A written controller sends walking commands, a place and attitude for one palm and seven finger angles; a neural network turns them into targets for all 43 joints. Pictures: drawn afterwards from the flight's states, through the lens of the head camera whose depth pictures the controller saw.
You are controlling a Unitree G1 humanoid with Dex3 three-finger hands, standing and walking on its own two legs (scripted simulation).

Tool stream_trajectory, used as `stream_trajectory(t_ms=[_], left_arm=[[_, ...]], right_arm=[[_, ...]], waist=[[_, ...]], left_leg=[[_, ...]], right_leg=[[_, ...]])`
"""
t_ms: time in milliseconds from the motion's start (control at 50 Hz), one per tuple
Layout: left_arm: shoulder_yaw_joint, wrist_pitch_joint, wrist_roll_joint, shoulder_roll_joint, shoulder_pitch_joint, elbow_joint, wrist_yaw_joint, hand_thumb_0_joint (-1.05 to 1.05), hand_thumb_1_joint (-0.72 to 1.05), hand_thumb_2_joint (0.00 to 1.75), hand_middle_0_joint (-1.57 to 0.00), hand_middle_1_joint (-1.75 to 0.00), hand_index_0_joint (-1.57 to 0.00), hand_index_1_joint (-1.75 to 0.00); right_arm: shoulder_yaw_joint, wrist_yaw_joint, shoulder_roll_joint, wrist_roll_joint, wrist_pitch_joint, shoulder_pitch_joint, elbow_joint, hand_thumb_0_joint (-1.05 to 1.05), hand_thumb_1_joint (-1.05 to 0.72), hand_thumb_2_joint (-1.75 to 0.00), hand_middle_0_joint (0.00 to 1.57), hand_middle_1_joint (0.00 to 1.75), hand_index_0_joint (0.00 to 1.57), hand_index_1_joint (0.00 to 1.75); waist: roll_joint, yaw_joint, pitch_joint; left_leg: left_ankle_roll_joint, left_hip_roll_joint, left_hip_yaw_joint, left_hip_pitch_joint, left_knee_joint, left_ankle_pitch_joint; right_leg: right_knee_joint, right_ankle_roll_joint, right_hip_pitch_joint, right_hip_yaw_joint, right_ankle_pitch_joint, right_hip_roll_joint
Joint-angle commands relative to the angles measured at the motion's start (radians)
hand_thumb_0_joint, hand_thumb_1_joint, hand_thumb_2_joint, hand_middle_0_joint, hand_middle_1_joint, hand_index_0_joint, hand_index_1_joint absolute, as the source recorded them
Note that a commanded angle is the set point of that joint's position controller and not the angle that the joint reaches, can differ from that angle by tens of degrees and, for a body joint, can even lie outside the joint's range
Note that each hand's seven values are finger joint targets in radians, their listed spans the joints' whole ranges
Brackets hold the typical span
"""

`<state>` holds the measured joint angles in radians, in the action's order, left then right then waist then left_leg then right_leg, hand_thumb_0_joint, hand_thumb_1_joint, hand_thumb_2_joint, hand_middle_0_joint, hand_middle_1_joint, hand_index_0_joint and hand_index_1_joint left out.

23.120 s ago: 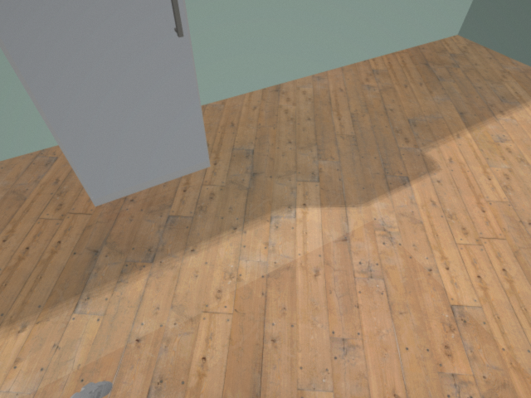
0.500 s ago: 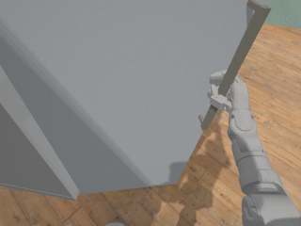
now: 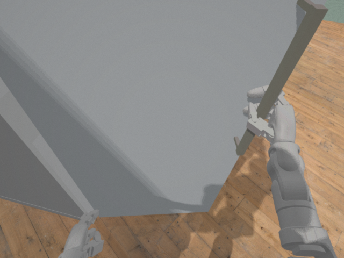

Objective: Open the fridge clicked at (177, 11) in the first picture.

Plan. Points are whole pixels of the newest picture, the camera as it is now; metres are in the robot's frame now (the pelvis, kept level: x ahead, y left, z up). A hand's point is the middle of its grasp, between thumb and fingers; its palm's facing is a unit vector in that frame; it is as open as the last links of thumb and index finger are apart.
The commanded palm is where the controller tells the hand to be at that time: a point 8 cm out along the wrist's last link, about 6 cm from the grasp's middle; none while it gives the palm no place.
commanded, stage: stop walking and hold the door back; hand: right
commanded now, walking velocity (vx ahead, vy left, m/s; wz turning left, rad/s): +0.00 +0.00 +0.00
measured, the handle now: (263, 97) +0.42 -0.16 +0.18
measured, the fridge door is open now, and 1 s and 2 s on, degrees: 73 71 71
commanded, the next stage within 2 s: loosen the grip on the handle in 0.26 s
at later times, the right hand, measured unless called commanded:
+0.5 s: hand (258, 112) +0.40 -0.15 +0.15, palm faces +0.04 +0.99 -0.14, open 6.4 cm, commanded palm +0.35 -0.20 +0.15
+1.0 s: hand (257, 119) +0.40 -0.16 +0.13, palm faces +0.07 +0.98 -0.18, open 14.4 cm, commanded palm +0.36 -0.21 +0.15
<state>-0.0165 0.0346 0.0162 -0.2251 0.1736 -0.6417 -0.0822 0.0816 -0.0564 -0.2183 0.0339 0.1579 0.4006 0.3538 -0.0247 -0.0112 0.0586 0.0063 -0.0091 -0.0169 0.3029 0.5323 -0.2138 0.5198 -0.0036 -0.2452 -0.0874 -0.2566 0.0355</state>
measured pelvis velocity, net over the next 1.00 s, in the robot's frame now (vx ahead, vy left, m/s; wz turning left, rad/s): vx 0.01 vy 0.01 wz -0.02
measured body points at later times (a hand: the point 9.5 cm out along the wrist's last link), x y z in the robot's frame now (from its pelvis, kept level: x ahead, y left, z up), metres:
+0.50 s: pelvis +0.00 +0.00 +0.00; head +0.01 +0.01 +0.45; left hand +0.15 +0.24 -0.10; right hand +0.39 -0.21 +0.16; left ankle +0.04 +0.12 -0.73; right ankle +0.01 -0.12 -0.73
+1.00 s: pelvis +0.01 +0.01 +0.00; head +0.04 +0.01 +0.45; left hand +0.14 +0.26 -0.11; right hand +0.39 -0.21 +0.14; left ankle +0.04 +0.12 -0.73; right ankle +0.01 -0.12 -0.73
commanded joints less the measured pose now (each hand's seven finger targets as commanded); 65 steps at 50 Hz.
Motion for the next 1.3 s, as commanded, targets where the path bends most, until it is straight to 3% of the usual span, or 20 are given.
stream_trajectory(t_ms=[0,320,340,360,380,400,420,480,540,560,580,720,740,760,800,980,1000,1060,1120,1280], left_arm=[[0.036,0.036,0.004,-0.106,-0.055,0.123,-0.011,0.0,0.9,0.9,-0.2,-0.3,-0.2,-0.3],[0.027,-0.007,0.0,-0.094,-0.07,0.131,-0.02,0.0,0.9,0.9,-0.2,-0.3,-0.2,-0.3],[0.102,0.036,-0.025,-0.107,-0.035,0.143,0.006,0.0,0.9,0.9,-0.2,-0.3,-0.2,-0.3],[0.155,0.066,-0.026,-0.196,-0.045,0.054,0.036,0.0,0.9,0.9,-0.2,-0.3,-0.2,-0.3],[0.105,0.098,0.015,-0.135,0.076,0.099,0.045,0.0,0.9,0.9,-0.2,-0.3,-0.2,-0.3],[0.092,0.106,0.022,-0.131,0.073,0.085,0.05,0.0,0.9,0.9,-0.2,-0.3,-0.2,-0.3],[0.084,0.105,0.012,-0.16,0.056,0.085,0.054,0.0,0.9,0.9,-0.2,-0.3,-0.2,-0.3],[0.071,0.123,0.006,-0.146,0.031,0.124,0.075,0.0,0.9,0.9,-0.2,-0.3,-0.2,-0.3],[0.069,0.13,0.017,-0.156,0.029,0.134,0.083,0.0,0.9,0.9,-0.2,-0.3,-0.2,-0.3],[0.073,0.127,0.019,-0.163,0.025,0.138,0.077,0.0,0.9,0.9,-0.2,-0.3,-0.2,-0.3],[0.065,0.13,0.023,-0.16,0.018,0.147,0.074,0.0,0.9,0.9,-0.2,-0.3,-0.2,-0.3],[0.064,0.156,0.038,-0.164,0.026,0.119,0.042,0.0,0.9,0.9,-0.2,-0.3,-0.2,-0.3],[0.066,0.156,0.035,-0.175,0.033,0.104,0.035,0.0,0.9,0.9,-0.2,-0.3,-0.2,-0.3],[0.068,0.15,0.028,-0.178,0.032,0.09,0.032,0.0,0.9,0.9,-0.2,-0.3,-0.2,-0.3],[0.064,0.161,0.025,-0.153,0.028,0.102,0.038,0.0,0.9,0.9,-0.2,-0.3,-0.2,-0.3],[0.067,0.168,0.014,-0.149,0.057,0.098,0.051,0.0,0.9,0.9,-0.2,-0.3,-0.2,-0.3],[0.066,0.167,0.015,-0.147,0.054,0.101,0.052,0.0,0.9,0.9,-0.2,-0.3,-0.2,-0.3],[0.064,0.14,0.013,-0.16,0.062,0.08,0.039,0.0,0.9,0.9,-0.2,-0.3,-0.2,-0.3],[0.06,0.14,0.016,-0.142,0.054,0.107,0.043,0.0,0.9,0.9,-0.2,-0.3,-0.2,-0.3],[0.058,0.136,0.024,-0.147,0.058,0.113,0.038,0.0,0.9,0.9,-0.2,-0.3,-0.2,-0.3]], right_arm=[[0.032,-0.014,-0.146,0.001,0.053,0.337,-0.223,0.0,-0.9,-0.9,0.45,1.4,0.45,1.4],[0.031,-0.018,-0.141,0.007,0.046,0.23,-0.202,0.0,-0.9,-0.9,0.45,1.4,0.45,1.4],[0.4,-0.006,-0.68,-0.117,0.071,1.023,-0.389,0.0,-0.9,-0.9,0.45,1.4,0.45,1.4],[0.371,0.051,-0.61,-0.082,-0.027,1.038,-0.119,0.0,-0.78,-0.84,0.45,1.4,0.45,1.4],[0.118,0.094,-0.216,-0.064,-0.063,0.65,0.05,0.0,-0.66,-0.78,0.45,1.4,0.45,1.4],[0.163,0.121,-0.143,0.009,-0.048,0.464,0.055,0.0,-0.54,-0.73,0.45,1.4,0.45,1.4],[0.248,0.12,-0.224,0.079,-0.015,0.422,-0.004,0.0,-0.42,-0.67,0.45,1.4,0.45,1.4],[0.097,0.099,-0.097,0.062,0.094,0.411,-0.053,0.0,-0.05,-0.49,0.45,1.4,0.45,1.4],[0.072,0.073,-0.159,-0.006,0.157,0.421,-0.003,0.0,0.31,-0.32,0.45,1.4,0.45,1.4],[0.124,0.065,-0.223,-0.014,0.169,0.415,0.013,0.0,0.43,-0.26,0.44,1.38,0.44,1.38],[0.076,0.071,-0.211,-0.021,0.183,0.471,-0.01,0.0,0.55,-0.2,0.42,1.37,0.42,1.37],[0.087,0.096,-0.247,0.047,0.175,0.537,0.005,0.0,0.55,-0.2,0.33,1.25,0.33,1.25],[0.181,0.089,-0.367,0.05,0.183,0.577,-0.013,0.0,0.55,-0.2,0.32,1.23,0.32,1.23],[0.219,0.078,-0.402,0.047,0.186,0.552,-0.005,0.0,0.55,-0.2,0.3,1.22,0.3,1.22],[0.13,0.085,-0.278,0.055,0.203,0.545,-0.081,0.0,0.55,-0.2,0.28,1.18,0.28,1.18],[0.112,0.079,-0.212,0.048,0.163,0.351,-0.175,0.0,0.55,-0.2,0.25,1.15,0.25,1.15],[0.095,0.08,-0.196,0.05,0.156,0.353,-0.195,0.0,0.55,-0.2,0.25,1.15,0.25,1.15],[0.186,0.079,-0.299,0.029,0.137,0.368,-0.076,0.0,0.55,-0.2,0.25,1.15,0.25,1.15],[0.143,0.109,-0.245,0.044,0.144,0.358,-0.151,0.0,0.55,-0.2,0.25,1.15,0.25,1.15],[0.115,0.171,-0.221,0.065,0.145,0.346,-0.156,0.0,0.55,-0.2,0.25,1.15,0.25,1.15]], waist=[[0.033,0.015,-0.321],[0.078,0.02,-0.306],[0.353,0.057,-0.161],[-0.115,-0.045,-0.478],[-0.022,-0.02,-0.546],[-0.035,-0.006,-0.488],[-0.016,0.027,-0.489],[0.078,0.003,-0.374],[0.073,-0.003,-0.259],[0.083,0.005,-0.253],[0.075,-0.01,-0.258],[0.092,-0.015,-0.279],[0.097,-0.006,-0.31],[0.09,0.004,-0.324],[0.041,0.001,-0.394],[0.05,0.012,-0.425],[0.045,0.005,-0.421],[0.079,-0.001,-0.341],[0.019,0.013,-0.43],[0.015,-0.007,-0.379]], left_leg=[[-0.006,-0.069,-0.05,-0.102,-0.054,0.217],[-0.008,-0.079,-0.042,-0.133,-0.094,0.21],[-0.008,-0.058,-0.103,-0.123,-0.181,0.309],[-0.079,-0.029,0.024,-0.214,0.047,0.462],[-0.067,0.013,0.081,-0.098,0.039,0.344],[-0.045,0.023,0.074,-0.033,-0.001,0.311],[-0.038,0.018,0.066,-0.072,-0.029,0.268],[-0.032,0.017,0.065,-0.059,-0.044,0.143],[-0.033,0.008,0.035,0.03,-0.065,-0.086],[-0.035,0.002,0.021,0.016,-0.073,-0.124],[-0.031,0.0,0.008,0.025,-0.081,-0.166],[-0.022,-0.01,-0.052,0.003,-0.135,-0.257],[-0.019,-0.017,-0.073,-0.036,-0.139,-0.255],[-0.019,-0.014,-0.065,-0.055,-0.127,-0.223],[-0.023,-0.004,-0.035,-0.084,-0.091,-0.082],[-0.022,0.009,0.028,-0.1,-0.012,0.274],[-0.02,0.01,0.03,-0.089,-0.01,0.278],[-0.018,0.004,0.026,-0.056,-0.011,0.229],[-0.027,0.007,0.032,-0.078,0.015,0.281],[-0.028,0.013,0.049,-0.01,0.031,0.263]], right_leg=[[-0.054,0.021,0.116,0.073,0.24,0.099],[-0.068,0.014,0.083,0.065,0.221,0.078],[-0.024,0.04,0.011,0.03,0.17,0.083],[-0.162,-0.001,0.075,0.073,0.428,0.012],[-0.078,-0.051,0.198,0.059,0.573,-0.006],[-0.029,-0.053,0.227,0.061,0.555,-0.002],[-0.038,-0.039,0.202,0.053,0.401,-0.013],[-0.06,-0.002,0.061,0.046,0.168,-0.013],[-0.061,0.016,-0.054,0.037,-0.074,-0.017],[-0.056,0.023,-0.076,0.03,-0.101,-0.02],[-0.056,0.027,-0.083,0.023,-0.132,-0.027],[-0.03,0.034,-0.108,0.013,-0.142,-0.04],[-0.024,0.034,-0.12,0.016,-0.125,-0.04],[-0.028,0.035,-0.117,0.022,-0.099,-0.04],[-0.029,0.035,-0.062,0.022,-0.015,-0.038],[-0.001,0.029,0.009,0.033,0.238,-0.029],[0.002,0.027,0.015,0.033,0.241,-0.029],[0.009,0.026,-0.046,0.035,0.186,-0.033],[0.023,0.019,0.006,0.039,0.255,-0.033],[0.044,0.009,0.017,0.065,0.288,-0.021]])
